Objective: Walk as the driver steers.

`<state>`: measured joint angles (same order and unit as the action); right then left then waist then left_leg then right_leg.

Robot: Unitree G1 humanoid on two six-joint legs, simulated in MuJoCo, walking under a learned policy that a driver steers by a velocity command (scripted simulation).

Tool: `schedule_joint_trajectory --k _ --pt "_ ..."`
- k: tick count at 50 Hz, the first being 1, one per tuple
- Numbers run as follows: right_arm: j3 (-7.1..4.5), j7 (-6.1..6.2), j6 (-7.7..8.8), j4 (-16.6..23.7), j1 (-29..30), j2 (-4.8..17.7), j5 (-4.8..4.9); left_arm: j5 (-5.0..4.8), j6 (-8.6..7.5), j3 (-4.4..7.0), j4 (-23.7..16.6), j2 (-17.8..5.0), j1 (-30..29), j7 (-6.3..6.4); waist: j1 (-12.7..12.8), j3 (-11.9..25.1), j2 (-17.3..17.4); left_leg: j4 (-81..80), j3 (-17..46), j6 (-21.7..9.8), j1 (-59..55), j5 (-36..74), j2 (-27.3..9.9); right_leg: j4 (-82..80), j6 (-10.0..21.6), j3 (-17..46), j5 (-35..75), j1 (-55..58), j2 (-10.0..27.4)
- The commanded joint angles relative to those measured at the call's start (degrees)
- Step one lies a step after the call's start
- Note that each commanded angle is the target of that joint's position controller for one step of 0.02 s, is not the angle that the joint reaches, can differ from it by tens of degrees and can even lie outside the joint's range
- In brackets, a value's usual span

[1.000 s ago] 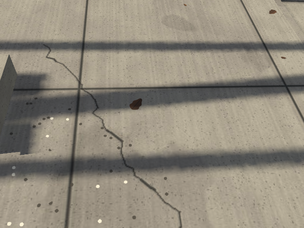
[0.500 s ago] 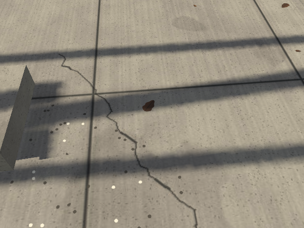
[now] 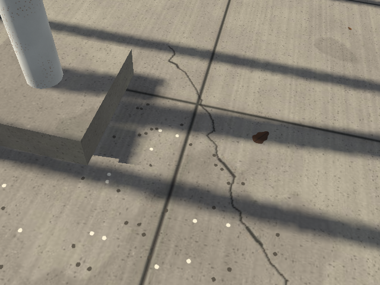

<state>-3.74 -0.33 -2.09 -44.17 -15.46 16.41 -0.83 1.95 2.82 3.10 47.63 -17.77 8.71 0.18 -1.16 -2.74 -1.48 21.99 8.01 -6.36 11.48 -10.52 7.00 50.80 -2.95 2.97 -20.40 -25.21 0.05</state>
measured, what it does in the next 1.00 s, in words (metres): walks ahead, turning right: right foot, then left foot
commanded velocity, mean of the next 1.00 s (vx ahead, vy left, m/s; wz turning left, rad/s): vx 0.43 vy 0.00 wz -0.27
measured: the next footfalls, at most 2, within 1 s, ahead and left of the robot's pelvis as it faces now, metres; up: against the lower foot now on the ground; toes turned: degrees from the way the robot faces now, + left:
right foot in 0.24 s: +0.12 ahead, -0.13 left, +0.00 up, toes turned +5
left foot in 0.68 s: +0.43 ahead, +0.05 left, +0.00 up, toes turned -12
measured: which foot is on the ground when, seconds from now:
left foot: down 0.00-0.24, up 0.26-0.66, down 0.68-1.00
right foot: up 0.00-0.22, down 0.24-0.68, up 0.70-1.00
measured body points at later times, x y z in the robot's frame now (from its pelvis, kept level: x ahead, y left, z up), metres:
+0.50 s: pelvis +0.16 -0.05 +0.00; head +0.19 -0.07 +0.45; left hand +0.13 +0.22 -0.12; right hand +0.31 -0.31 -0.11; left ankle +0.25 +0.10 -0.69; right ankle +0.08 -0.13 -0.75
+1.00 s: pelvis +0.43 -0.04 +0.00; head +0.46 -0.04 +0.45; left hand +0.67 +0.15 -0.12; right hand +0.34 -0.30 -0.12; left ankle +0.39 +0.06 -0.75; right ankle +0.48 -0.20 -0.67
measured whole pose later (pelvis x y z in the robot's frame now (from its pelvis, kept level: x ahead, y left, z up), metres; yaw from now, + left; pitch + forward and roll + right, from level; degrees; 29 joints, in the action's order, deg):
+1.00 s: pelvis +0.43 -0.04 +0.00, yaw -21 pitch +1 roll +1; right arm -2.2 0.2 5.2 -49.3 -22.4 14.7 -1.1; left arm 2.1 0.1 3.7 44.4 -17.2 7.3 -4.1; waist -2.4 -2.1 -2.6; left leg 14.9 -10.2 -2.9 1.9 -14.3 1.5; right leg 55.5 2.3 0.5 -6.2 -38.7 2.7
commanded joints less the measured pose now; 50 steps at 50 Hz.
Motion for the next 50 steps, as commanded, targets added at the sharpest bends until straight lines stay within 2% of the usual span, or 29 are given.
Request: schedule_joint_trajectory --k 1,7,8,10,11,12,13,14,15,16,17,19,21,24,28,30,32,33,34,35,36,37,38,39,41,44,47,50 --pt "-2.6 0.16 0.95 1.9 -3.76 10.18 -0.52 0.12 -2.12 0.8 -5.18 -4.89 -5.38 -0.29 -2.41 1.22 7.93 -10.74 21.58 -8.83 -7.29 -20.03 -15.79 -4.39 0.13 0.17 0.1 -8.9 -0.04" --pt "-1.93 -0.23 2.85 0.39 -4.43 8.97 -0.94 -0.31 -4.38 -0.35 -5.25 -3.6 -4.27 -0.91 -2.24 0.81 8.19 -9.69 20.56 -8.01 -1.8 -19.17 -15.31 -14.05 3.38 -2.47 0.16 0.77 -0.52" --pt "-1.86 -0.31 3.07 0.31 -3.85 9.06 -0.94 -0.53 -4.63 -0.5 -5.05 -3.44 -3.35 -0.85 -1.6 0.31 7.93 -9.34 19.84 -7.47 0.65 -19.28 -15.14 -16.57 4.27 -3.19 0.77 4.36 -0.73" --pt "-1.6 -0.27 3.3 0.4 -1.86 8.77 -0.63 -0.58 -5.2 -0.75 -3.21 -2.53 2.16 -0.41 1.93 -0.17 5.57 -6.13 16.68 -5.27 8.95 -20.67 -13.14 -25.23 6.15 -4.78 5.29 17.63 -1.77" --pt "-1.03 -0.11 3.65 0.48 -1.56 7.16 -0.83 -0.48 -5.68 -0.52 -1.89 -3.42 6.38 0.0 3.83 0.5 3.01 -1.48 14.14 -3.63 13.76 -20.89 -11.11 -27.57 6.88 -1.55 2.53 25.04 -1.03" --pt "0.15 -0.13 4.3 1.58 -0.31 3.47 -0.98 0.01 -6.28 0.13 -0.9 -7.04 12.27 0.45 6.19 1.66 -5.8 12.28 5.96 -1.04 19.1 -19.54 -6.73 -35.45 9.12 13.56 -9.59 30.61 8.86" --pt "0.34 -0.4 4.99 3.7 1.84 3.32 -0.78 -0.2 -6.21 1.74 -0.02 -13.45 16.38 0.27 6.71 1.02 -12.23 25.36 -4.44 1.15 30.13 -20.29 -0.11 -44.23 15.39 37.7 -24.95 33.45 19.65" --pt "-0.39 -0.31 5.06 3.79 2.14 7.08 -2.1 -0.73 -5.94 2.01 0.8 -12.35 15.34 -0.47 4.6 -2.85 -6.78 32.14 -4.26 1.5 33.35 -19.94 -3.49 -44.38 18.63 42.14 -26.72 29.02 21.35" --pt "-0.52 -0.8 5.3 3.16 2.88 7.66 -2.27 -1.23 -6.14 1.32 -0.33 -8.84 12.23 -1.17 3.01 -4.9 -2.34 34.53 -3.29 2.07 32.93 -14.37 -6.12 -43.07 18.01 36.71 -22.76 26.53 18.2" --pt "-0.27 -1.34 5.65 2.79 3.27 6.89 -1.96 -1.16 -6.51 1.01 -0.66 -7.21 10.76 -1.5 2.32 -4.57 -2.01 34.25 -3.58 3.05 31.47 -10.2 -7.35 -43.03 16.61 30.67 -15.38 25.15 14.67" --pt "-0.12 -1.69 5.78 2.73 3.64 6.37 -2.01 -1.17 -6.8 0.86 -0.62 -6.42 10.57 -1.35 1.87 -3.48 -3.25 33.45 -4.46 3.99 29.66 -7.45 -8.18 -43.17 15.46 26.07 -7.93 24.8 11.9" --pt "0.49 -2.17 5.43 3.02 5.13 5.11 -2.74 -1.62 -7.25 0.78 0.95 -5.34 13.1 -0.89 2.17 -1.21 -4.57 32.97 -6.47 5.87 28.02 -3.91 -8.27 -42.24 15.05 20.34 6.76 25.28 8.46" --pt "1.0 -2.26 5.06 4.14 7.79 4.18 -2.51 -2.0 -7.34 0.99 2.31 -5.02 15.81 -0.51 2.55 -0.25 -4.0 31.36 -7.83 7.47 28.78 -2.6 -8.26 -41.12 15.64 18.22 16.91 25.95 7.75" --pt "1.86 -2.22 4.82 6.75 14.85 3.08 -1.87 -1.81 -7.02 1.37 3.51 -4.97 18.78 -0.07 4.35 -1.04 -3.93 24.74 -9.23 9.04 28.86 -0.4 -7.99 -40.24 15.61 16.85 23.42 24.68 6.89" --pt "2.6 -2.2 5.09 9.3 21.11 2.75 -0.89 -1.36 -6.48 1.94 4.05 -5.97 20.95 0.21 6.06 -0.75 -5.16 15.49 -9.74 8.63 23.01 2.68 -5.96 -36.69 14.67 17.0 31.64 23.21 6.64" --pt "2.35 -1.71 5.35 9.09 18.85 3.91 -0.52 -1.28 -6.33 2.25 3.4 -6.6 19.17 0.46 4.09 0.26 -5.48 11.79 -8.73 7.36 15.79 3.39 -5.45 -34.41 12.86 18.29 34.76 21.36 7.53" --pt "1.32 -0.6 5.71 6.19 9.83 6.28 -0.32 -1.39 -6.48 2.62 2.32 -7.84 15.99 0.36 -0.47 3.73 -4.61 7.54 -8.63 5.38 1.48 2.02 -3.75 -26.92 10.35 18.13 42.27 18.04 6.3" --pt "0.44 0.29 6.3 4.15 2.58 8.42 -0.71 -1.8 -6.82 2.64 1.97 -7.74 15.01 -0.1 -4.12 7.68 -1.61 4.8 -7.18 3.79 -9.11 3.01 -5.76 -16.69 8.89 15.4 41.83 14.97 3.01" --pt "-0.66 1.5 6.76 3.56 -6.2 12.44 -2.04 -2.37 -7.34 1.91 0.19 -4.69 15.16 -0.54 -7.08 15.51 4.51 2.12 4.69 1.41 -21.41 -10.98 -17.86 -1.8 7.95 11.73 27.2 8.25 -0.57" --pt "-1.48 1.79 6.14 3.82 -6.94 16.65 -3.03 -3.75 -7.0 0.72 -1.52 1.36 20.82 -0.25 -3.69 20.94 17.51 -4.82 29.83 -3.29 -30.75 -20.14 -33.0 12.99 6.91 5.25 -10.72 -6.59 -8.19" --pt "-1.32 1.57 5.43 3.69 -3.87 13.18 -1.89 -1.62 -6.04 1.45 -0.49 -4.03 20.37 0.08 -1.85 15.92 12.39 -7.28 35.64 -4.69 -23.38 -26.74 -32.25 19.18 7.59 4.12 -8.12 -10.98 -3.48" --pt "-0.12 1.35 5.48 4.36 0.28 7.96 -1.42 -0.84 -5.63 1.82 -0.26 -4.62 16.63 -0.44 -0.82 7.85 6.47 -8.21 26.62 -3.85 -15.43 -24.72 -29.45 19.49 7.83 3.6 -2.61 -11.22 -0.9" --pt "0.57 1.05 5.79 4.19 2.39 5.2 -1.37 -0.78 -5.49 1.61 -0.38 -3.35 14.13 -1.05 -0.17 3.68 4.57 -9.18 17.64 -3.11 -9.87 -15.05 -26.24 17.71 7.45 2.77 0.83 -10.05 0.84" --pt "0.89 1.04 6.16 3.75 2.38 4.19 -1.46 -0.43 -5.07 1.65 -0.37 -2.76 13.2 -1.56 0.42 2.35 6.11 -9.93 11.35 -2.16 -7.06 -7.75 -23.93 16.3 7.07 2.23 1.99 -8.75 2.01" --pt "1.05 0.89 7.26 2.18 0.62 3.57 -0.95 0.13 -3.83 1.61 -0.7 -2.12 12.5 -2.41 1.39 1.67 7.9 -10.75 3.94 -1.56 -4.84 3.21 -21.8 15.38 6.48 1.33 3.04 -7.51 2.65" --pt "0.74 0.5 8.55 0.58 -1.88 3.77 -0.13 0.21 -2.94 1.24 -2.94 -1.01 7.48 -3.41 1.57 1.31 7.08 -12.02 -2.07 -2.11 -6.52 12.7 -22.01 14.4 5.99 0.59 6.8 -12.1 3.2" --pt "0.72 0.51 8.49 -0.72 -3.71 3.31 -0.16 0.3 -2.92 0.71 -5.52 -0.48 1.17 -4.28 1.04 -0.03 6.26 -12.95 -7.97 -2.15 -7.62 17.91 -21.22 10.02 5.16 -0.83 12.55 -16.3 3.58" --pt "0.67 0.5 8.31 -1.85 -4.62 3.62 -0.22 0.01 -3.43 -0.4 -7.9 0.85 -5.37 -5.03 0.02 -1.37 5.91 -12.87 -13.92 -0.97 -6.72 20.78 -19.16 -1.56 5.18 -4.13 19.51 -13.38 2.98"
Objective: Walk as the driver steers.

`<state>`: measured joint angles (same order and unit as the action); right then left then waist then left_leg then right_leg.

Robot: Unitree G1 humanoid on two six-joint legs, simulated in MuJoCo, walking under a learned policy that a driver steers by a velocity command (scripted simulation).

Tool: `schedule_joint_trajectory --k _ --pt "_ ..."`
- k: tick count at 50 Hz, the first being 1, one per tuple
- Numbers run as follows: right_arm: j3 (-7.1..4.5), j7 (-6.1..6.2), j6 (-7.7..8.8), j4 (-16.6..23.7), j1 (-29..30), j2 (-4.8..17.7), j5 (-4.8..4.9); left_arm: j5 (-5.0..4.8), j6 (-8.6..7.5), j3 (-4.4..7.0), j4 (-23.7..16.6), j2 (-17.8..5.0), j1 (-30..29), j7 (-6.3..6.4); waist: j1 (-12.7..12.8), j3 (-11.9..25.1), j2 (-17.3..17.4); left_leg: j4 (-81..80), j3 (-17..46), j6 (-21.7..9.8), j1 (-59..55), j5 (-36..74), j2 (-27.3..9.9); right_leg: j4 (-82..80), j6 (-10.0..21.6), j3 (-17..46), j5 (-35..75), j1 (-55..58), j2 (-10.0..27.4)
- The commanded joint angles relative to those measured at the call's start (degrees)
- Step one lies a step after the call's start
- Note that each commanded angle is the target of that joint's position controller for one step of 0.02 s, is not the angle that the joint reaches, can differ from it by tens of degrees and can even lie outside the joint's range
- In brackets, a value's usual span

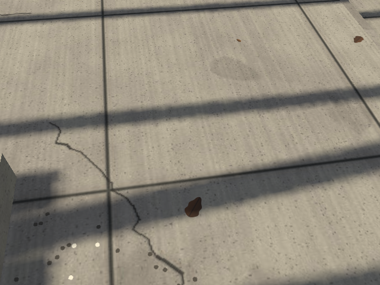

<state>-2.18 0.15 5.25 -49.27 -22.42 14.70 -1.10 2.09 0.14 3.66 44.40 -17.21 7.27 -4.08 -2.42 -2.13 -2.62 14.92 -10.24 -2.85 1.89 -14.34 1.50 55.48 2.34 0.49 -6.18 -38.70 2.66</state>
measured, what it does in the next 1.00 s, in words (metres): walks ahead, turning left: right foot, then left foot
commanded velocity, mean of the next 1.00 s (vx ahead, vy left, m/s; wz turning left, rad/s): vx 0.50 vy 0.00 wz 0.21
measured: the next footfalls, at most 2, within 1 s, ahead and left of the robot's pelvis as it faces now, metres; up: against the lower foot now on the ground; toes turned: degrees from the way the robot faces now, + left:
right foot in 0.20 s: +0.26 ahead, -0.10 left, +0.00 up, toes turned -9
left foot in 0.74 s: +0.55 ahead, +0.07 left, +0.00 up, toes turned +13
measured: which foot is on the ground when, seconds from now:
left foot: down 0.00-0.20, up 0.22-0.72, down 0.74-1.00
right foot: up 0.00-0.18, down 0.20-0.76, up 0.78-1.00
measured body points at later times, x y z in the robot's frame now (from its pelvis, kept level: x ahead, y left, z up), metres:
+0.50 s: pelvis +0.27 -0.04 +0.00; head +0.30 -0.05 +0.45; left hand +0.29 +0.22 -0.13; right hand +0.35 -0.31 -0.14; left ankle +0.37 +0.12 -0.67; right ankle +0.22 -0.10 -0.75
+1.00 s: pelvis +0.54 +0.02 +0.00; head +0.57 +0.04 +0.45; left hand +0.62 +0.31 -0.12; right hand +0.65 -0.24 -0.13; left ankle +0.51 +0.06 -0.75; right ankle +0.66 -0.14 -0.67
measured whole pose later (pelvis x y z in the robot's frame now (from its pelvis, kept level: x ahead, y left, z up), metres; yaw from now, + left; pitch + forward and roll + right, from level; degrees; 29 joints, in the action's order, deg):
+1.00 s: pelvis +0.54 +0.02 +0.00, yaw +18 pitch +1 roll +0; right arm -4.1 -0.5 2.3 -50.3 -19.6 15.6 0.0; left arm 2.7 -2.0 1.7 43.8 -14.9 7.9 -0.7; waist -1.4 -2.9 -1.6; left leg 19.4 2.4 -7.9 8.5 -11.1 8.4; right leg 58.5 -2.6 2.7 -13.1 -36.0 7.4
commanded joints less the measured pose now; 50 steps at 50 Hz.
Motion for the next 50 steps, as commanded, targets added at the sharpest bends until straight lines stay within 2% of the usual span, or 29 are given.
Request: schedule_joint_trajectory --k 1,4,6,8,9,10,11,12,13,14,15,16,18,21,26,31,34,35,36,37,38,39,40,41,42,44,45,47,50 --pt "-1.0 0.12 0.92 2.79 1.5 5.9 0.07 -0.11 -0.88 -1.34 -5.54 0.62 -6.28 -1.02 0.63 -2.42 7.01 -5.86 3.14 -4.21 2.71 25.43 -13.8 -9.95 0.29 -3.14 6.38 1.52 0.14" --pt "-1.14 0.49 0.44 0.54 -2.48 7.07 0.09 0.27 -1.0 -1.93 -7.41 0.63 -10.65 -1.13 -0.66 -3.34 6.62 -4.73 1.8 -3.88 -1.35 31.09 -15.37 -17.46 2.23 -5.87 3.72 4.38 -1.19" --pt "-1.13 0.78 -0.22 -0.89 -3.87 8.08 -0.03 0.62 -1.16 -1.87 -7.27 0.05 -9.74 -0.39 0.26 -2.14 7.32 -0.07 0.61 -3.81 -5.29 45.1 -16.18 -20.35 4.35 -7.26 -1.13 8.19 -3.85" --pt "-1.2 1.0 -1.07 -2.05 -4.55 9.64 -0.26 1.01 -1.66 -1.22 -5.02 -1.51 -3.0 0.59 3.51 2.35 8.61 11.13 -0.45 -3.81 -7.41 59.15 -16.66 -22.73 7.03 -7.89 -6.14 17.34 -7.58" --pt "-0.88 0.96 -1.53 -2.46 -4.85 9.42 0.08 1.46 -2.27 -0.54 -2.04 -2.6 5.2 1.22 7.14 6.62 7.45 21.05 -1.3 -3.32 -3.56 56.24 -15.99 -27.59 8.6 -6.96 -4.16 29.04 -8.6" --pt "-0.26 0.75 -1.46 -1.24 -4.13 8.05 0.55 2.44 -2.62 0.71 0.48 -6.03 14.41 2.18 11.25 12.41 4.71 35.28 -1.09 -2.68 8.21 39.2 -14.51 -28.32 11.02 1.88 -6.22 45.15 -0.62" --pt "1.35 -0.65 -1.45 1.46 -8.82 0.38 1.93 2.54 -2.51 1.96 0.6 -11.73 16.44 3.13 8.05 21.02 -9.39 58.39 -0.24 0.17 31.51 -15.84 -3.9 -29.8 19.01 31.01 -2.68 64.43 21.39" --pt "-0.91 0.08 -1.77 1.57 -3.17 8.07 1.47 0.02 -1.97 2.35 0.05 -11.55 18.5 3.83 11.26 22.32 -0.19 65.78 11.03 -0.3 35.04 -16.13 -1.2 -34.74 19.44 36.81 0.89 60.25 22.41" --pt "-1.08 0.08 -1.37 3.07 1.64 7.62 1.97 -0.62 -2.2 1.78 1.12 -9.44 13.28 4.26 8.74 12.21 0.89 63.28 14.09 -1.0 37.52 -9.69 -3.75 -36.57 16.77 24.92 4.8 51.91 19.22" --pt "-0.64 -0.11 -0.99 2.72 1.62 6.11 1.91 -0.66 -2.81 0.8 1.49 -5.81 10.24 4.14 6.09 5.89 1.46 58.18 13.28 -1.17 35.42 -6.59 -5.66 -39.16 14.02 18.32 8.6 43.23 16.45" --pt "-0.78 -0.2 -1.58 1.34 0.52 5.45 1.19 -0.61 -3.53 0.13 1.68 -3.38 7.82 4.05 3.79 3.05 1.97 54.32 13.38 -0.95 32.37 -5.0 -6.86 -40.99 11.11 13.23 10.19 38.04 13.7" --pt "-0.7 -0.46 -2.67 0.04 -2.11 4.57 0.1 -0.86 -4.04 -0.41 1.94 -1.59 6.39 4.12 1.85 1.99 0.43 52.43 13.15 -0.29 28.63 -3.96 -7.21 -42.93 9.45 9.25 10.47 33.55 11.77" --pt "-0.89 -1.33 -4.08 -0.86 -3.23 3.12 -0.41 -0.87 -5.39 -0.64 2.88 -0.9 7.51 3.98 0.87 1.82 0.2 51.4 12.85 0.18 26.59 -2.13 -6.73 -45.56 8.73 5.7 11.63 30.87 10.67" --pt "-1.17 -2.21 -4.7 0.65 2.09 2.1 -0.31 -1.07 -6.47 -0.17 4.51 -2.19 9.5 3.98 0.98 -1.09 -0.44 48.15 12.65 0.75 32.51 4.29 -7.51 -48.48 7.51 0.33 11.31 31.12 9.67" --pt "-0.69 -2.82 -4.29 3.79 11.99 1.1 -0.32 -1.13 -6.54 -0.55 6.11 -1.61 12.11 4.31 2.84 -3.42 -0.69 34.98 9.84 1.19 36.39 14.17 -6.91 -48.57 5.87 -6.75 15.38 34.01 8.15" --pt "0.14 -3.64 -4.07 7.46 20.32 0.64 -0.85 -0.88 -5.82 -0.51 8.64 -3.13 17.2 5.39 5.29 -4.4 -0.48 23.69 4.07 -1.58 35.57 12.8 -4.81 -45.19 4.98 -10.51 25.68 42.65 10.8" --pt "-0.44 -3.27 -4.23 7.42 17.37 2.01 -1.04 -0.53 -5.01 -0.16 8.86 -5.41 16.2 6.07 2.74 -1.18 -2.43 21.55 0.9 -5.1 28.5 4.45 -0.11 -35.41 3.99 -13.2 48.61 46.68 11.85" --pt "-0.93 -3.01 -4.19 6.54 13.65 2.93 -1.14 -0.35 -4.53 0.1 8.73 -6.41 15.54 6.24 0.84 1.2 -3.03 21.09 0.39 -6.58 24.12 1.14 1.89 -28.7 4.01 -13.78 54.38 46.95 12.09" --pt "-1.73 -2.73 -3.85 4.99 7.98 4.37 -1.27 -0.25 -3.98 0.34 8.4 -7.24 15.22 6.25 -1.58 4.68 -2.91 18.97 1.03 -8.15 17.28 -0.8 3.57 -19.18 4.05 -13.87 53.18 45.23 12.17" --pt "-3.02 -2.14 -3.39 2.32 -0.83 6.8 -1.87 -0.51 -3.73 0.42 7.52 -7.56 14.01 6.04 -6.1 9.22 -0.19 13.77 4.7 -10.52 4.42 0.51 2.92 -5.03 2.8 -14.62 42.28 37.63 10.78" --pt "-5.28 -1.09 -3.66 1.87 -5.24 13.91 -2.14 -1.58 -4.26 -0.64 4.25 -2.96 15.11 5.26 -6.14 15.09 10.06 12.03 27.23 -16.96 -12.59 -4.15 -12.36 16.26 -0.01 -15.25 10.33 17.47 4.59" --pt "-5.82 -1.34 -4.05 2.86 -2.52 16.59 -0.4 -1.49 -4.87 -0.37 1.07 -3.06 12.83 4.5 -3.57 18.54 13.5 3.43 54.14 -23.47 -19.56 2.96 -21.73 29.38 -1.7 -4.41 -24.6 1.27 -6.12" --pt "-5.55 -1.03 -4.38 2.46 -0.98 14.87 0.71 -0.87 -5.45 -0.38 -0.13 -3.94 7.05 4.19 -4.13 11.98 5.89 2.07 45.96 -21.49 -15.47 4.77 -19.97 28.73 -1.18 2.47 -18.96 -4.29 -1.57" --pt "-4.79 -0.64 -4.31 2.3 1.72 11.78 0.83 -1.42 -6.15 -0.75 -0.57 -3.43 6.73 4.02 -1.92 5.5 3.28 0.97 39.1 -19.15 -7.38 8.51 -18.55 23.89 -1.1 1.84 -14.1 -3.6 0.79" --pt "-4.07 -0.46 -4.1 2.53 4.34 9.17 0.67 -1.18 -6.14 -0.64 0.13 -3.25 7.66 4.11 0.88 1.76 0.53 -0.02 33.95 -16.18 -0.8 13.54 -15.31 18.33 -1.3 1.59 -12.5 -0.54 2.55" --pt "-3.19 -0.24 -3.21 3.04 7.14 6.88 1.15 0.63 -4.01 -0.81 0.39 -2.54 9.79 3.92 3.94 1.39 2.05 -1.31 27.28 -14.01 6.21 20.44 -10.64 12.75 -3.04 1.6 -11.6 5.78 3.74" --pt "-3.18 -0.38 -2.55 2.98 6.55 7.11 1.24 0.97 -3.07 -0.84 0.14 -2.18 9.85 3.68 4.23 2.06 2.51 -1.42 26.2 -14.11 7.15 23.58 -9.55 11.47 -3.79 0.93 -11.48 6.59 3.53" --pt "-3.61 -0.53 -1.86 2.61 4.98 8.84 1.21 0.88 -2.05 -1.0 -1.02 -1.47 7.98 3.36 4.21 2.02 3.29 -2.21 24.5 -13.74 8.64 24.61 -7.85 7.24 -5.01 -0.14 -8.83 5.75 3.47" --pt "-3.77 -0.47 -1.92 2.19 1.42 9.32 1.13 0.67 -1.81 -1.11 -3.92 -1.62 0.36 3.22 1.62 0.15 5.0 -3.05 25.18 -12.11 7.51 22.4 -6.67 -1.05 -6.12 -0.74 -2.39 1.41 3.4"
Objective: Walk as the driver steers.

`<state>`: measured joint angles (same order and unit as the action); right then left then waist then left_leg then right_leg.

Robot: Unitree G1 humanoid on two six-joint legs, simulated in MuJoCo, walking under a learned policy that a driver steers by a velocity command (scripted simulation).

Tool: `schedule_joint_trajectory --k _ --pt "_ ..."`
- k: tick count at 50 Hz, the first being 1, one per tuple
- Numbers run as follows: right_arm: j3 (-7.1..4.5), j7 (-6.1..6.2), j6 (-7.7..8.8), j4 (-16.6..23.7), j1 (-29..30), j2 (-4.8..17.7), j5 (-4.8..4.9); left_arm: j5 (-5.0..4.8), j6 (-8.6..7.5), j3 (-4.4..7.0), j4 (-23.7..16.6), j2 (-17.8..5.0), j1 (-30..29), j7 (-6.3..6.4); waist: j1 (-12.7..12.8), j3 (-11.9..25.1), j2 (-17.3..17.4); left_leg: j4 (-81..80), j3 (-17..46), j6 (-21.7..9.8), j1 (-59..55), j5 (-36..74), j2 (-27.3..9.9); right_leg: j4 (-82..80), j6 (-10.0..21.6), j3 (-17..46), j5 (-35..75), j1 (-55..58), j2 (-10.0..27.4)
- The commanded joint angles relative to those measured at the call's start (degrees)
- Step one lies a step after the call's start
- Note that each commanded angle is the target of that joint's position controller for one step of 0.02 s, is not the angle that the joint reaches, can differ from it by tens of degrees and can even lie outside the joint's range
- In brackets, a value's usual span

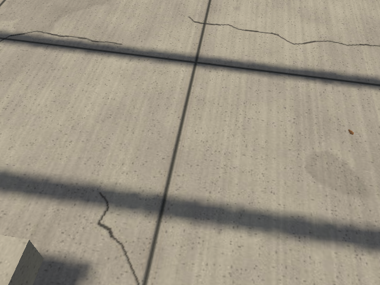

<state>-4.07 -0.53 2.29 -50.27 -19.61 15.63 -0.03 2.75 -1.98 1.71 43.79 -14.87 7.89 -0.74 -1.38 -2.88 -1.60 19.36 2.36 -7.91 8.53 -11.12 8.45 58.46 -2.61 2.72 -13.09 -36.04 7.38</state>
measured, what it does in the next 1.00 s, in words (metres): walks ahead: right foot, then left foot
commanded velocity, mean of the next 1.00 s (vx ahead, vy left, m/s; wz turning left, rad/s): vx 0.50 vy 0.00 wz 0.08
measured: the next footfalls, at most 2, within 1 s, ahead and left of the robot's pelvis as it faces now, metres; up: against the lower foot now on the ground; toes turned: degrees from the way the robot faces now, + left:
right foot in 0.26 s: +0.33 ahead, -0.13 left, +0.00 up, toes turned +10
left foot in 0.76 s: +0.53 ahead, +0.13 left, +0.00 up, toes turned +10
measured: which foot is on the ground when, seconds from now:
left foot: down 0.00-0.28, up 0.30-0.74, down 0.76-1.00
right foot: up 0.00-0.24, down 0.26-0.76, up 0.78-1.00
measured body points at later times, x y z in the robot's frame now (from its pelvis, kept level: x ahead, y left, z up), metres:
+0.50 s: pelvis +0.28 -0.05 +0.00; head +0.30 -0.06 +0.45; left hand +0.27 +0.23 -0.12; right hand +0.44 -0.28 -0.12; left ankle +0.26 +0.09 -0.67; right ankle +0.30 -0.13 -0.74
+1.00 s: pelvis +0.51 +0.04 +0.00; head +0.53 +0.06 +0.45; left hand +0.59 +0.32 -0.13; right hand +0.57 -0.23 -0.12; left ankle +0.49 +0.12 -0.74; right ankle +0.55 -0.10 -0.66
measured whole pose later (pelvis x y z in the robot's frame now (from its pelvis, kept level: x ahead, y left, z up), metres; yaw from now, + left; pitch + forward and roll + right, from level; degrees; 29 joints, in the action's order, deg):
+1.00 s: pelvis +0.51 +0.04 +0.00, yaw +1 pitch +1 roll +0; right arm -2.1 0.5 5.4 -49.1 -18.6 13.7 -1.1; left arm 1.8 -0.1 4.3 48.5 -16.4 14.6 -2.4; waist -0.6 -0.9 -2.7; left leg 17.2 -9.5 -3.0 6.5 -11.7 0.6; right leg 61.4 2.5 0.3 -12.8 -33.8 3.4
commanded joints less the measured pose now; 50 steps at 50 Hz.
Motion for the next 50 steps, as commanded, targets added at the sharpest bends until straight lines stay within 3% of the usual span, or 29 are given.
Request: schedule_joint_trajectory --k 1,5,8,10,11,12,13,14,15,16,17,18,20,23,28,30,32,35,36,37,38,39,40,41,43,44,47,50 --pt "-1.9 0.22 0.95 3.08 -2.47 8.35 0.07 -0.09 0.28 0.76 -4.09 -3.94 -2.55 -0.16 -0.36 0.7 4.45 -7.21 12.94 -6.46 -0.23 18.71 -13.35 -7.05 -1.26 -2.89 6.53 -2.09 -1.65" --pt "-2.1 0.54 0.67 2.81 -6.46 8.86 -0.27 -0.6 -0.27 0.2 -6.73 -3.88 -9.83 -0.55 -3.53 0.89 5.43 -4.65 15.02 -5.56 -5.83 20.78 -13.69 -16.62 -0.81 -2.57 11.05 -3.16 -3.84" --pt "-2.27 1.02 0.57 3.22 -7.2 9.57 -0.89 -1.02 -1.08 0.0 -8.51 -4.7 -12.58 -0.61 -4.06 0.85 6.0 -1.71 17.51 -4.83 -8.16 24.22 -15.04 -22.25 0.43 -2.03 10.15 -0.43 -5.61" --pt "-2.43 1.42 0.73 4.15 -4.38 10.41 -1.08 -1.17 -1.61 0.36 -7.71 -6.1 -8.19 -0.43 -1.23 1.51 6.59 0.62 18.43 -2.82 -6.78 26.31 -15.81 -26.73 2.08 -1.51 7.69 7.55 -6.56" --pt "-2.43 1.34 0.99 4.48 -2.95 10.7 -1.13 -1.18 -1.91 0.83 -6.22 -7.14 -3.53 -0.09 0.76 3.03 6.71 3.97 18.05 -1.65 -5.27 31.57 -15.49 -27.92 3.27 -2.23 5.65 14.68 -7.9" --pt "-2.26 1.01 1.3 4.25 -2.44 10.54 -0.89 -1.02 -2.46 1.48 -3.9 -8.19 3.69 0.47 4.19 6.34 4.57 12.27 15.96 -0.41 -4.36 35.53 -13.08 -31.23 4.64 -3.29 6.06 23.72 -9.0" --pt "-1.6 0.51 1.78 4.38 -3.04 8.56 -0.47 -0.17 -3.16 2.24 -2.48 -10.45 11.43 1.23 7.54 11.87 1.13 24.71 12.83 0.89 0.71 28.92 -9.57 -32.68 6.87 1.84 2.77 35.54 -3.29" --pt "-0.26 0.33 2.11 6.15 -6.84 3.26 0.93 1.1 -3.11 3.22 -2.71 -15.26 17.2 1.92 7.35 19.19 -8.3 41.89 6.86 2.92 13.31 3.65 -3.21 -35.95 11.37 23.51 -8.09 48.47 11.58" --pt "-0.41 0.31 1.86 5.92 -11.54 4.82 0.16 -0.01 -2.15 3.91 -1.47 -16.39 15.39 1.4 3.52 20.14 -16.49 50.2 5.1 3.18 23.01 -18.99 0.13 -43.44 16.37 44.18 -9.91 48.97 16.98" --pt "-0.51 0.61 1.12 4.07 -9.6 6.62 -1.25 -0.83 -1.74 2.97 -2.6 -10.79 10.24 0.96 2.05 10.95 -6.03 54.02 6.34 2.99 26.24 -14.52 -4.18 -43.58 16.37 38.41 -15.77 41.36 15.44" --pt "-0.27 0.06 1.05 4.57 -4.39 6.43 -1.74 -1.21 -1.87 2.07 -2.9 -6.74 7.26 0.62 2.59 5.29 0.05 52.01 5.66 3.25 25.75 -10.39 -5.88 -44.35 15.42 29.26 -13.13 34.4 12.04" --pt "-0.1 -0.33 0.95 5.32 -2.03 5.51 -1.67 -0.91 -2.03 1.6 -2.42 -5.29 5.9 0.58 1.69 2.81 -0.04 48.62 5.12 3.45 24.89 -8.5 -7.48 -45.61 13.68 22.37 -7.39 30.5 8.94" --pt "0.26 -1.01 0.07 5.5 -1.29 4.75 -2.41 -1.14 -2.99 1.41 -0.34 -5.15 7.62 0.62 0.84 2.03 -3.71 45.36 4.3 4.4 22.48 -7.49 -8.56 -46.62 12.71 14.3 4.74 27.43 5.45" --pt "0.65 -1.42 -0.49 6.27 0.77 4.05 -2.51 -2.0 -4.4 1.73 1.89 -6.05 10.84 0.06 0.41 2.81 -3.75 42.42 3.06 5.41 24.51 -5.37 -8.8 -47.85 14.11 9.77 14.14 28.72 5.22" --pt "2.48 -2.22 -0.1 10.1 13.51 1.61 -2.47 -2.42 -3.86 1.7 4.41 -5.63 13.91 -0.13 2.67 0.09 -3.36 26.47 -2.83 7.46 25.98 4.35 -12.28 -50.93 13.72 3.55 15.62 28.14 2.29" --pt "3.1 -2.25 0.18 11.18 17.4 0.86 -2.07 -2.46 -3.63 1.96 5.58 -6.58 16.14 -0.16 3.82 -0.2 -3.35 20.06 -4.43 7.91 22.66 6.15 -11.4 -49.71 13.37 3.01 18.56 27.84 1.8" --pt "3.11 -1.91 0.46 11.63 18.99 1.5 -1.77 -2.26 -3.28 2.32 6.41 -7.87 17.89 -0.14 4.38 0.22 -3.23 16.62 -5.04 7.84 20.14 6.06 -10.26 -47.43 13.21 4.24 21.92 29.31 2.81" --pt "2.63 -1.04 1.21 11.56 17.44 3.02 -1.7 -1.99 -2.73 2.71 6.98 -9.06 17.75 0.18 2.77 0.93 -3.37 12.27 -4.48 6.54 14.93 2.45 -9.06 -42.69 12.3 7.27 24.97 31.4 4.39" --pt "2.25 -0.62 1.65 10.29 13.4 3.6 -1.89 -2.17 -2.58 2.78 7.08 -9.31 17.03 0.32 0.47 2.29 -2.69 8.61 -4.72 5.85 8.87 2.09 -8.0 -38.32 11.5 7.04 27.29 30.72 3.54" --pt "1.36 0.09 2.41 7.8 6.41 5.64 -2.66 -2.5 -2.63 2.44 7.24 -8.05 17.3 0.27 -2.24 6.32 0.16 5.75 -3.48 4.45 -1.85 2.68 -8.74 -29.1 10.35 4.78 27.77 27.93 0.41" --pt "0.13 0.99 2.98 6.67 -3.18 10.0 -3.95 -2.92 -2.93 1.74 5.1 -5.61 15.78 0.16 -6.5 13.64 5.98 3.78 8.55 1.5 -14.94 -4.6 -20.56 -14.22 8.87 1.9 15.3 19.38 -3.21" --pt "-1.39 1.32 2.21 6.49 -5.38 15.86 -4.06 -4.28 -2.71 0.59 3.18 0.27 21.19 0.44 -4.34 19.2 18.12 -1.89 29.92 -4.1 -26.04 -9.95 -35.03 2.2 6.95 -4.05 -16.0 2.46 -11.22" --pt "-0.81 1.18 1.51 6.79 -3.28 11.52 -2.47 -2.54 -1.59 2.17 4.55 -6.23 19.08 1.03 -4.28 14.87 10.03 -4.17 32.92 -4.82 -19.99 -15.67 -34.0 8.43 7.73 -0.28 -16.65 -1.9 -8.53" --pt "0.39 1.01 1.59 7.21 1.13 7.25 -2.04 -2.27 -1.28 2.58 4.36 -6.14 16.26 0.6 -2.31 7.63 6.78 -5.35 24.7 -3.5 -13.5 -14.47 -30.85 8.78 8.03 1.17 -11.6 -2.33 -6.07" --pt "1.33 0.88 2.38 7.02 4.89 3.26 -1.78 -1.82 -0.52 2.64 4.48 -4.43 14.08 -0.27 -0.04 2.59 7.77 -8.21 12.32 -0.88 -5.3 -2.54 -25.94 5.96 7.1 0.45 -6.37 0.46 -3.45" --pt "1.51 1.05 2.78 6.51 5.14 2.57 -1.56 -1.23 0.24 2.69 4.67 -3.91 14.55 -0.69 1.14 1.82 8.49 -8.96 8.37 0.0 -3.09 1.42 -24.35 5.55 6.39 0.17 -5.25 1.86 -3.0" --pt "0.95 1.12 4.17 4.91 3.05 3.49 -0.9 -0.89 1.52 2.64 3.28 -2.28 11.59 -1.64 2.11 1.58 6.78 -10.62 2.26 -0.65 -2.75 9.9 -24.1 5.68 5.25 -0.63 -0.99 0.1 -2.67" --pt "0.65 1.23 4.31 3.44 0.8 3.63 -0.9 -0.67 1.93 2.49 1.15 -1.87 5.95 -2.37 1.59 0.23 5.98 -11.68 -2.74 -1.14 -4.49 12.88 -23.86 2.61 4.35 -1.18 4.46 -4.85 -1.89"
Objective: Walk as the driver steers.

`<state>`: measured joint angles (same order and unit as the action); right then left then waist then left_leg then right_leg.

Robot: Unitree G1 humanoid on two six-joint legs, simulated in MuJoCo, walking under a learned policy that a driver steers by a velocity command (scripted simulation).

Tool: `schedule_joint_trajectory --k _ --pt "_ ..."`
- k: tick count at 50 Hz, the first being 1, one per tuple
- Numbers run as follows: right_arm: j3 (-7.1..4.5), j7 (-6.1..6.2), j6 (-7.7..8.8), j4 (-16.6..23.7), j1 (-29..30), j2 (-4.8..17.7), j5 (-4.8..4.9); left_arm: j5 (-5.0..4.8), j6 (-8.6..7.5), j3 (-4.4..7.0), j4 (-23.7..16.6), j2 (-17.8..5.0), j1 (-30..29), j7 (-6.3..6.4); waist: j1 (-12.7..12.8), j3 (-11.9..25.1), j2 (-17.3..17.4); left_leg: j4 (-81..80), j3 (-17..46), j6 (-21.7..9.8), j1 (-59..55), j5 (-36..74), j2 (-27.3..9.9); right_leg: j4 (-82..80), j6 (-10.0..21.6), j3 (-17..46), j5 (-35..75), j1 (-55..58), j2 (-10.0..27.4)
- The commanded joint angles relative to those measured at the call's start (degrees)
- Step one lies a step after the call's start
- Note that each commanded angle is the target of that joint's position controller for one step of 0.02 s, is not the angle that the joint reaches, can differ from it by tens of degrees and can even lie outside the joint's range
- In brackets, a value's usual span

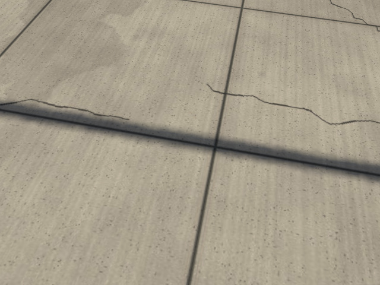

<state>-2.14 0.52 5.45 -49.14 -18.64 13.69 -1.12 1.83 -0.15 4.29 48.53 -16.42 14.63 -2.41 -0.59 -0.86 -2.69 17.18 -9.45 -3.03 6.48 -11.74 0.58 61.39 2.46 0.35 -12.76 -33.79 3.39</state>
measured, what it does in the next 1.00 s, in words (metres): walks ahead, turning right: right foot, then left foot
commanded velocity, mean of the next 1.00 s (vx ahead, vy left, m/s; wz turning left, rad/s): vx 0.47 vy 0.00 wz -0.48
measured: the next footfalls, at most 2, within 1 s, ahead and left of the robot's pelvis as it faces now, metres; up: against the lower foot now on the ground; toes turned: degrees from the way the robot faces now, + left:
right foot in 0.28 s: +0.28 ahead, -0.13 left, +0.00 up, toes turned -15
left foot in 0.82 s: +0.63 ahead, -0.08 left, +0.00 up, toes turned -29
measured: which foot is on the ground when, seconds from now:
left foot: down 0.00-0.28, up 0.30-0.80, down 0.82-1.00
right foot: up 0.00-0.26, down 0.28-0.82, up 0.84-1.00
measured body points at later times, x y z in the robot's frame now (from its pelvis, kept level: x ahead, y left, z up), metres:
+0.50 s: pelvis +0.25 -0.08 -0.01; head +0.28 -0.10 +0.44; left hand +0.39 +0.18 -0.13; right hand +0.30 -0.36 -0.13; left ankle +0.33 +0.08 -0.67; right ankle +0.24 -0.12 -0.75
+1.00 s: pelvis +0.51 -0.12 +0.00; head +0.56 -0.12 +0.44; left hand +0.72 +0.08 -0.14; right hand +0.47 -0.39 -0.12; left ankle +0.59 -0.06 -0.75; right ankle +0.41 -0.20 -0.67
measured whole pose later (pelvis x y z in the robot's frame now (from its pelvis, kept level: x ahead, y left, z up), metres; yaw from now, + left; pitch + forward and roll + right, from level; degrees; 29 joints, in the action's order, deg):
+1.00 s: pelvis +0.51 -0.12 +0.00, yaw -30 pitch +0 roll +0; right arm -1.6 -0.5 4.7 -46.9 -13.5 14.1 -0.8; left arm 1.9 -1.4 3.3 47.2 -16.8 15.1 -0.2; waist 0.0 -3.8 -2.5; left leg 23.1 -2.0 -3.2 14.8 -8.7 1.7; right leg 61.8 1.7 4.7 -21.8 -24.0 -4.2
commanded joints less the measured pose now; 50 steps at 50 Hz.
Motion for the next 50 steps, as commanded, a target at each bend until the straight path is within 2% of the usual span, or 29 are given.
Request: schedule_joint_trajectory --k 1,5,9,11,12,13,14,15,16,17,18,19,20,21,23,25,28,33,35,38,39,40,41,42,43,44,45,47,50 --pt "-1.31 0.17 1.04 1.8 -0.72 5.5 0.11 0.13 0.11 -0.21 -4.37 -0.21 -2.85 -0.93 0.58 -2.45 7.0 -9.58 7.29 -5.94 -2.63 14.38 -15.56 -3.05 -0.95 0.78 5.96 -7.73 2.1" --pt "-1.64 0.24 0.89 0.5 -2.35 6.55 0.04 0.08 -0.22 -1.3 -7.52 0.91 -11.14 -1.91 -0.98 -4.2 7.16 -9.13 1.16 -4.99 -2.56 17.16 -14.84 -16.72 -0.13 -3.02 12.48 -3.65 1.32" --pt "-2.26 0.63 -0.1 -1.16 -5.05 8.48 -0.07 0.44 -0.22 -1.29 -9.77 -0.28 -15.26 -2.21 -1.79 -4.69 7.07 -5.11 -2.22 -3.8 -8.61 26.57 -16.49 -23.59 3.08 -6.93 7.15 -0.65 -0.72" --pt "-2.61 0.93 -0.85 -1.64 -5.17 10.1 -0.14 0.66 -0.19 -0.83 -9.64 -1.15 -13.16 -1.69 -0.36 -2.48 8.16 2.47 -4.29 -3.03 -11.46 43.97 -16.68 -25.07 5.44 -9.27 1.16 4.4 -4.18" --pt "-2.85 0.99 -1.42 -1.82 -5.22 10.99 -0.18 0.73 -0.37 -0.34 -8.65 -1.95 -9.19 -1.29 1.43 0.12 8.6 9.72 -5.02 -2.93 -12.14 51.16 -16.57 -25.97 6.86 -9.91 -1.97 9.13 -6.52" --pt "-2.94 1.0 -2.0 -1.65 -4.84 11.57 0.04 0.92 -0.92 0.44 -6.55 -3.09 -1.96 -0.74 4.68 4.38 7.54 20.75 -5.88 -2.33 -9.67 50.43 -15.96 -29.41 8.49 -9.68 -1.52 18.22 -8.79" --pt "-2.69 0.93 -2.15 -0.55 -4.43 10.97 -0.09 1.51 -1.3 1.99 -3.39 -6.49 7.87 0.22 8.96 10.13 3.61 36.46 -6.18 -0.46 0.41 37.29 -14.61 -32.5 10.91 -3.05 -2.89 33.0 -5.83" --pt "-1.15 -0.2 -1.74 3.83 -6.53 3.85 0.49 1.27 -1.17 3.86 -3.87 -14.15 8.24 1.13 5.63 15.38 -10.74 57.51 -5.18 3.13 25.9 -10.71 -5.54 -35.27 18.61 26.03 -5.63 51.28 12.51" --pt "-2.03 -0.48 -1.07 6.03 -0.18 8.19 0.01 -0.66 -0.44 4.01 -5.28 -14.85 9.7 1.42 8.02 19.06 -5.17 65.57 8.06 3.92 34.0 -19.23 -0.19 -44.23 21.46 44.06 -3.38 52.75 16.8" --pt "-1.89 -0.78 -0.54 7.44 4.46 8.03 0.27 -0.93 -0.1 3.66 -4.12 -13.53 7.35 1.96 7.08 10.59 -0.99 64.54 11.16 3.16 38.81 -12.98 -3.77 -45.02 19.84 33.7 1.43 48.01 15.19" --pt "-1.35 -0.72 0.1 7.01 3.89 7.18 0.46 -1.3 -0.32 2.8 -3.82 -10.1 4.67 2.25 4.6 4.88 1.8 58.89 10.88 2.81 36.62 -8.18 -6.03 -45.44 17.78 27.2 7.88 39.71 13.16" --pt "-1.42 -0.57 -0.09 6.22 3.07 7.05 -0.02 -1.37 -0.74 2.15 -4.0 -7.88 2.01 2.4 2.0 1.81 3.3 54.22 11.11 2.94 32.84 -7.0 -7.43 -46.11 15.51 22.32 13.71 33.24 9.89" --pt "-1.38 -0.56 -1.09 5.99 1.55 6.96 -1.08 -1.76 -1.14 1.6 -4.22 -6.28 0.08 2.48 -0.12 1.34 2.87 51.58 11.45 3.6 28.82 -6.8 -7.97 -46.98 14.59 18.88 17.58 28.74 7.46" --pt "-1.36 -0.68 -2.19 5.56 0.4 6.71 -1.64 -1.8 -1.69 1.31 -4.51 -5.68 -0.5 2.29 -1.01 2.06 2.48 49.89 11.42 4.16 26.11 -6.88 -7.97 -47.42 14.38 17.13 20.17 26.53 6.26" --pt "-1.2 -1.05 -3.59 6.03 0.86 5.67 -1.82 -1.95 -2.77 1.48 -3.96 -6.62 0.99 1.91 -1.56 2.13 2.47 46.41 10.52 5.16 25.6 -5.85 -7.52 -48.35 14.59 15.31 21.94 24.37 4.5" --pt "-1.05 -1.23 -4.03 7.47 4.99 5.24 -1.71 -1.79 -3.05 1.8 -3.5 -7.73 3.12 1.84 -0.5 0.47 1.81 41.8 9.94 5.95 28.03 -1.72 -7.37 -49.88 13.97 15.28 18.42 23.4 3.44" --pt "-0.95 -1.35 -4.03 9.64 12.33 5.46 -1.47 -1.76 -3.02 1.83 -2.83 -7.63 6.76 1.84 2.26 -1.48 0.36 33.22 10.11 6.59 32.09 5.07 -6.83 -50.55 12.52 16.48 15.33 25.83 2.6" --pt "-0.32 -1.86 -3.34 12.52 21.29 5.26 -0.92 -1.37 -2.87 1.9 -1.97 -8.19 11.82 2.31 5.87 -1.54 -0.53 23.0 10.21 6.23 32.54 9.88 -4.01 -46.81 11.38 18.37 20.56 31.88 2.79" --pt "-0.15 -1.94 -2.87 13.62 23.31 5.68 -0.58 -1.02 -2.78 1.94 -1.99 -8.64 12.64 2.64 6.27 -1.61 -1.09 19.87 10.32 5.58 30.68 8.86 -2.7 -44.59 10.91 19.74 23.96 33.28 3.45" --pt "-0.53 -1.73 -2.1 12.35 17.74 7.2 -0.41 -0.8 -3.03 1.89 -2.37 -9.39 10.0 3.2 2.98 -1.0 -2.3 13.92 10.05 2.88 19.25 5.87 -1.15 -41.52 8.0 20.28 28.73 31.81 4.52" --pt "-1.06 -1.3 -1.79 10.69 12.74 8.22 -0.5 -0.83 -3.28 1.84 -2.31 -9.66 9.16 3.11 0.76 0.88 -2.01 12.56 9.03 1.7 11.87 3.83 0.52 -37.09 6.97 19.6 35.08 30.8 3.72" --pt "-1.73 -0.72 -1.13 8.43 5.37 9.42 -0.84 -1.09 -3.58 1.55 -1.87 -9.08 8.9 2.81 -3.01 4.56 0.84 8.93 8.9 0.14 2.12 4.8 0.3 -27.26 5.68 16.53 37.26 29.21 0.51" --pt "-2.51 0.1 -0.53 7.63 -3.27 12.74 -1.88 -1.41 -4.01 0.59 -2.99 -6.06 9.29 2.45 -6.28 11.74 5.43 7.18 19.74 -2.86 -10.07 -3.97 -9.99 -12.67 4.28 13.19 25.43 22.64 -2.79" --pt "-3.93 0.32 -0.97 7.12 -5.58 18.77 -2.54 -3.13 -3.84 -0.15 -3.77 -1.48 16.95 2.51 -2.82 17.43 19.4 1.95 46.76 -10.85 -22.37 -2.09 -24.9 4.55 1.45 6.8 -12.17 6.16 -13.24" --pt "-3.38 -0.2 -1.6 7.17 -1.99 14.56 -0.79 -1.09 -3.28 0.18 -2.01 -5.67 16.69 3.25 -1.08 12.97 12.5 -0.09 52.09 -12.02 -16.7 1.44 -25.32 10.18 1.74 8.23 -16.3 1.11 -10.24" --pt "-2.21 -0.45 -1.5 8.0 2.38 9.83 -0.16 -0.77 -2.94 0.36 -1.64 -5.8 12.78 3.19 -0.26 5.78 5.82 0.68 41.8 -11.59 -9.12 10.97 -22.9 10.87 1.26 8.68 -12.31 1.91 -8.36" --pt "-1.35 -0.73 -1.17 7.69 4.45 6.91 -0.22 -0.64 -2.82 0.08 -2.04 -4.95 9.69 3.01 0.14 3.27 3.08 1.19 33.39 -10.56 -4.86 23.46 -20.05 8.83 0.77 8.08 -10.48 3.1 -6.96" --pt "-0.4 -0.74 -0.39 5.61 3.98 4.98 0.3 0.12 -1.79 -0.05 -2.46 -4.05 7.86 2.42 1.23 2.49 7.69 0.91 22.85 -8.23 -1.09 40.7 -15.12 3.86 -0.41 6.99 -9.84 6.07 -5.58" --pt "-0.36 -1.12 0.38 3.11 3.13 6.41 0.93 0.41 -0.81 -0.63 -2.14 -2.56 8.1 1.9 3.18 4.99 9.64 1.1 18.5 -9.02 -0.36 52.8 -12.62 -1.49 -2.19 3.56 -7.45 8.89 -5.81"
